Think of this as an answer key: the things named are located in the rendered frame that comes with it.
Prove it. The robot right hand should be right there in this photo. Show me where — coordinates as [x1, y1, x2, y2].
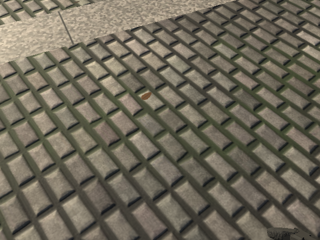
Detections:
[267, 227, 316, 240]

